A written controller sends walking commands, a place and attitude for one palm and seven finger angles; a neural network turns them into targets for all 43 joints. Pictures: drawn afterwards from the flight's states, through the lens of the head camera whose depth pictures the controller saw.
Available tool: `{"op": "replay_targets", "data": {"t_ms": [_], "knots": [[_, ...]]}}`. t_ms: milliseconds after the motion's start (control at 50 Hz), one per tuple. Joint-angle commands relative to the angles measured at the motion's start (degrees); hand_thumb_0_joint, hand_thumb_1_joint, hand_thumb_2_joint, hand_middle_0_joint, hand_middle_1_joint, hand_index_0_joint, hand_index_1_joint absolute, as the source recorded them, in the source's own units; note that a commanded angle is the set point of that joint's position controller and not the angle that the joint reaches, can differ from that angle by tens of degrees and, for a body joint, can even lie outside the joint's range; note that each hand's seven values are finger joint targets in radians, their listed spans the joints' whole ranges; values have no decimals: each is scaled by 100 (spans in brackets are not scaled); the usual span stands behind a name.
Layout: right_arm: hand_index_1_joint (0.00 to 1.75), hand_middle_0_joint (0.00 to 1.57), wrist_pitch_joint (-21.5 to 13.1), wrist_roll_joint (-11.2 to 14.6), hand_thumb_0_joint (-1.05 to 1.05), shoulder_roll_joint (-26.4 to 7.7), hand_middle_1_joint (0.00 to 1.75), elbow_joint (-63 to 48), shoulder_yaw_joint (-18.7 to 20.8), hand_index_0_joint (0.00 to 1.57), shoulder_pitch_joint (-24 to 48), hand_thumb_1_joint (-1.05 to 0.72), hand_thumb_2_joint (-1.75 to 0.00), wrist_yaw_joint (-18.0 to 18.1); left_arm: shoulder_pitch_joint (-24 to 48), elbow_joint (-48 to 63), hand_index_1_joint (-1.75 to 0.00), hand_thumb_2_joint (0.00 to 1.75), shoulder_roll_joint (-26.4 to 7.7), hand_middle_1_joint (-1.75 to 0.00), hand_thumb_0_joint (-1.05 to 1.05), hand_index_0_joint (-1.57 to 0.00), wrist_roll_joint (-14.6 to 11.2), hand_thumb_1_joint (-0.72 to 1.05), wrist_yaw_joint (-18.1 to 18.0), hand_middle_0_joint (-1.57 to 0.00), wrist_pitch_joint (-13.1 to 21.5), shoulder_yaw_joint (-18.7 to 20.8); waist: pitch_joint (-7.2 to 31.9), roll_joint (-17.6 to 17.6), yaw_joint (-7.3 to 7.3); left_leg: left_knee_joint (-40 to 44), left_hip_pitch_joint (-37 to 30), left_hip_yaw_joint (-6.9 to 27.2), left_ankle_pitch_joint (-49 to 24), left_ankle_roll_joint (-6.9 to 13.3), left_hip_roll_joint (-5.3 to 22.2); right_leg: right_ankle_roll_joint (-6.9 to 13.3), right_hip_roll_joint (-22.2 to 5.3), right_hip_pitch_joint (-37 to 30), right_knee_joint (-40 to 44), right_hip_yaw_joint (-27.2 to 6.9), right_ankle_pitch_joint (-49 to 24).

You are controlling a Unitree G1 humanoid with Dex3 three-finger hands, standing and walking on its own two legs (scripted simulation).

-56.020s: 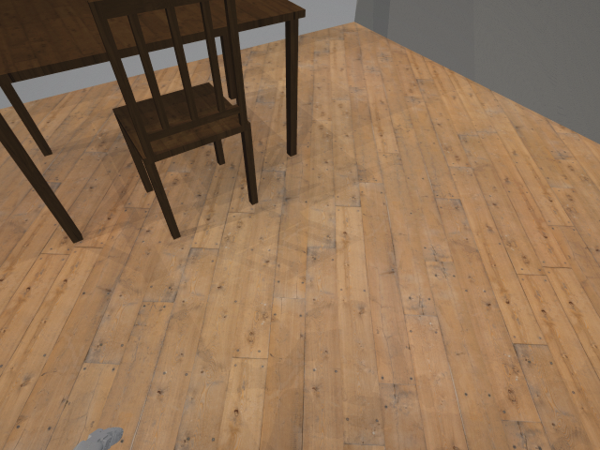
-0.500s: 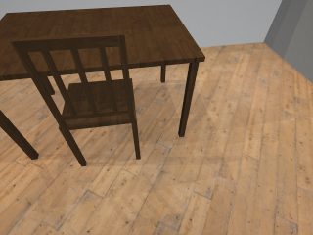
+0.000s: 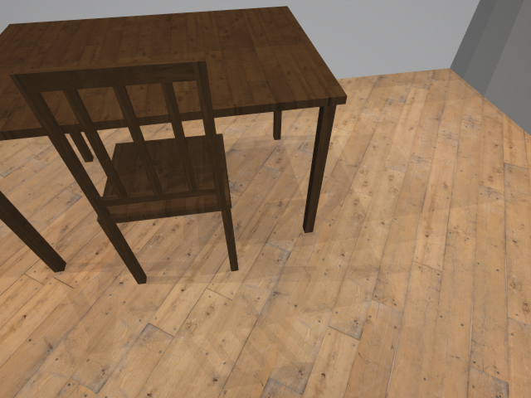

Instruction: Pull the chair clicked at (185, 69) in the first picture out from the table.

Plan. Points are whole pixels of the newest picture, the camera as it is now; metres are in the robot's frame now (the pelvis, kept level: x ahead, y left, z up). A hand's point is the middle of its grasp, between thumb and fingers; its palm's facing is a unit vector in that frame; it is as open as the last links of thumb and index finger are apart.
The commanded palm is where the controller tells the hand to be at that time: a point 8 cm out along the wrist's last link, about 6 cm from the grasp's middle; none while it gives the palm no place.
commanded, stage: look to check the result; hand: left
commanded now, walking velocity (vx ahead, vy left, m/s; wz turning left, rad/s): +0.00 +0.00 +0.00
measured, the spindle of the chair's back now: (141, 146) +0.71 +0.36 -0.07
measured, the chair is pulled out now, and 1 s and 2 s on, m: -0.08 -0.08 -0.08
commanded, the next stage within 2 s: turn to face it in 0.12 s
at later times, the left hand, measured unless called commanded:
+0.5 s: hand out of the picture -0.03 +0.14 -0.18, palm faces +0.12 -0.98 -0.17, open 7.4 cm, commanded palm none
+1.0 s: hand out of the picture -0.01 +0.18 -0.20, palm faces +0.23 -0.95 -0.20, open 7.4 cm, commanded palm none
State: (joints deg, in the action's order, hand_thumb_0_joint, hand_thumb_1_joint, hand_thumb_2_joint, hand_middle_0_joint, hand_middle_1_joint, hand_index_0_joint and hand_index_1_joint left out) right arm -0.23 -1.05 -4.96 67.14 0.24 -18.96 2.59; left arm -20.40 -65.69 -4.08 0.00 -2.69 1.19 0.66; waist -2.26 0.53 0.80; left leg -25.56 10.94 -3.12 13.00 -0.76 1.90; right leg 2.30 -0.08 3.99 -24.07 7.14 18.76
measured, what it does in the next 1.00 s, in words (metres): stands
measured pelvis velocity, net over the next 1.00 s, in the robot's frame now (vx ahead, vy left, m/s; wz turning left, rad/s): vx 0.01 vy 0.00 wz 0.18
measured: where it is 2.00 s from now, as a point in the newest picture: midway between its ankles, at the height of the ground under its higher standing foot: outside the picture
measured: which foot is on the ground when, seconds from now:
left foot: down 0.00-1.00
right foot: down 0.00-1.00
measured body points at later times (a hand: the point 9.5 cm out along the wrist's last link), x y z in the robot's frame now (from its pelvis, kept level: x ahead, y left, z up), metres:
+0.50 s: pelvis +0.01 -0.01 -0.01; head +0.02 -0.01 +0.44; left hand -0.03 +0.20 -0.17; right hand -0.02 -0.21 -0.17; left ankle +0.01 +0.13 -0.74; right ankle -0.06 -0.08 -0.74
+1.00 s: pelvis +0.01 +0.00 -0.02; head +0.03 +0.01 +0.43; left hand -0.02 +0.23 -0.18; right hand +0.04 -0.22 -0.18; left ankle +0.00 +0.12 -0.74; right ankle -0.06 -0.08 -0.74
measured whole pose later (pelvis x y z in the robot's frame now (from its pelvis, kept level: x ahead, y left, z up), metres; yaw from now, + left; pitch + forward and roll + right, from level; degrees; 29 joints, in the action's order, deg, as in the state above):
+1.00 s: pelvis +0.01 +0.00 -0.02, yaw +11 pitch -2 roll +0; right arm 2.1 -1.4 -8.4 62.0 2.3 -15.5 1.3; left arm -16.0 -60.2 -8.3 1.2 -2.2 -0.7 3.6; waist -5.1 -1.1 1.6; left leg -39.0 17.4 -2.8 17.8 1.3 0.9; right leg 1.3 -4.6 5.8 -36.7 16.7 28.0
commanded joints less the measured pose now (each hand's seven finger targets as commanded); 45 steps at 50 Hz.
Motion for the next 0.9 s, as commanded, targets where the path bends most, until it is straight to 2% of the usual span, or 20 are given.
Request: {"op": "replay_targets", "data": {"t_ms": [0, 140, 160, 220, 300, 360, 440, 500, 520, 580, 640, 680, 700, 740, 760, 800, 820, 840, 880], "knots": [[30, 20, -19, 26, 0, -363, 30, -22, 82, 20, -577, -90, -90, 54, -688, 8, -30, 90, -459, -30, 0, -20, -15, 90, -39, -20, 11, 75, -431, -103, -28, 225, -129, 331, -1183, 334, 336, 40, -628, 479, 607, -590, -1482], [30, 20, -11, 28, 0, -368, 30, -6, 82, 20, -539, -90, -90, 65, -704, 12, -30, 90, -479, -30, 0, -20, -15, 90, -44, -20, 9, 73, -483, -18, -30, 202, -156, 288, -1214, 313, 332, 25, -628, 459, 606, -598, -1714], [30, 20, -3, 41, 0, -373, 30, -26, 86, 20, -539, -90, -90, 63, -718, 18, -30, 90, -502, -30, 0, -20, -7, 90, -48, -20, 12, 83, -447, -143, -30, 187, -190, 280, -1228, 308, 352, 7, -614, 474, 602, -604, -1770], [30, 20, -6, 31, 0, -358, 30, -14, 85, 20, -544, -90, -90, 70, -738, 9, -30, 90, -492, -30, 0, -20, -12, 90, -52, -20, 13, 83, -438, -120, -39, 167, -158, 233, -1215, 304, 327, -23, -646, 374, 599, -610, -2019], [30, 20, 8, 42, 0, -415, 30, -76, 97, 20, -498, -90, -90, 59, -703, 78, -30, 90, -592, -30, 0, -20, -8, 90, -54, -20, -1, 133, -381, -98, -32, 40, -23, 272, -1285, 318, 273, -18, -717, 249, 447, -469, -2048], [30, 20, 43, 47, 0, -452, 30, -146, 130, 20, -413, -90, -90, 52, -677, 154, -30, 90, -665, -30, 0, -20, 7, 90, -64, -20, -28, 199, -362, -206, -48, -150, 128, 274, -1272, 307, 222, 8, -786, 206, 285, -392, -2128], [30, 20, 89, 44, 0, -428, 30, -231, 166, 20, -342, -90, -90, 30, -562, 246, -30, 90, -759, -30, 0, -20, 17, 90, -61, -20, -65, 270, -415, -372, -28, -486, 370, 210, -992, 286, 125, 132, -1011, 200, 213, -370, -2031], [30, 20, 120, 36, 0, -420, 30, -275, 203, 20, -333, -90, -90, 7, -379, 339, -30, 90, -783, -30, 0, -20, 43, 90, -49, -20, -85, 304, -536, -385, 36, -697, 390, 217, -825, 284, 126, 271, -1147, 471, 199, -365, -1554], [30, 20, 122, 32, 0, -437, 30, -280, 211, 20, -340, -90, -90, 1, -321, 378, -30, 90, -810, -30, 0, -20, 44, 90, -40, -20, -90, 315, -547, -291, 43, -708, 396, 250, -884, 289, 131, 269, -1146, 520, 153, -325, -1437], [30, 20, 118, 19, 0, -553, 30, -333, 229, 20, -332, -90, -90, 5, -207, 456, -30, 90, -791, -30, 0, -20, 38, 90, -23, -20, -120, 346, -584, 81, 48, -427, 482, 644, -1331, 396, 279, 152, -903, 583, -175, -102, -1087], [30, 20, 98, -3, 0, -746, 30, -416, 251, 20, -231, -90, -90, 38, -219, 515, -30, 90, -716, -30, 0, -20, 21, 90, -19, -20, -144, 364, -556, 533, -15, -9, 671, 1353, -1533, 617, 531, -2, -616, 523, -419, -17, -568], [30, 20, 91, -2, 0, -811, 30, -483, 261, 20, -168, -90, -90, 55, -203, 532, -30, 90, -721, -30, 0, -20, 28, 90, -10, -20, -147, 369, -421, 605, -42, 133, 672, 1647, -1390, 723, 622, -39, -550, 486, -380, -78, -309], [30, 20, 92, -1, 0, -839, 30, -528, 264, 20, -134, -90, -90, 56, -202, 549, -30, 90, -729, -30, 0, -20, 30, 90, -8, -20, -145, 379, -323, 502, -60, 147, 719, 1671, -1269, 718, 596, -36, -558, 377, -335, -104, -303], [30, 20, 98, 11, 0, -831, 30, -606, 267, 20, -49, -90, -90, 45, -207, 561, -30, 90, -781, -30, 0, -20, 45, 90, -10, -20, -133, 400, -139, 219, -83, -4, 844, 1457, -1107, 618, 434, 13, -697, 101, -155, -183, -500], [30, 20, 103, 17, 0, -804, 30, -632, 269, 20, 4, -90, -90, 31, -226, 576, -30, 90, -820, -30, 0, -20, 59, 90, -10, -20, -129, 406, -70, -71, -108, -179, 891, 1217, -1066, 541, 304, 66, -831, -28, -54, -187, -723], [30, 20, 118, 26, 0, -668, 30, -660, 258, 20, 0, -90, -90, -9, -194, 618, -30, 90, -979, -30, 0, -20, 69, 90, -19, -20, -124, 447, 96, -611, -107, -894, 1038, 571, -884, 362, -19, 297, -1389, -305, 191, -362, -1298], [30, 20, 137, 17, 0, -637, 30, -685, 268, 20, 89, -90, -90, -23, -131, 646, -30, 90, -1019, -30, 0, -20, 76, 90, -22, -20, -122, 453, 55, -875, -117, -1326, 1087, 327, -329, 287, -73, 456, -1648, -287, 244, -421, -1703], [30, 20, 155, 7, 0, -629, 30, -736, 281, 20, 210, -90, -90, -37, -99, 665, -30, 90, -1029, -30, 0, -20, 90, 90, -18, -20, -113, 443, -77, -919, -125, -1700, 1267, 223, 520, 238, -70, 610, -1829, -248, 269, -467, -2119], [30, 20, 178, 2, 0, -642, 30, -828, 311, 20, 316, -90, -90, -71, 83, 740, -30, 90, -1089, -30, 0, -20, 134, 90, -13, -20, -124, 421, -318, -860, -59, -1990, 1364, 100, 1161, 217, 45, 775, -2043, -18, 225, -357, -2399]]}}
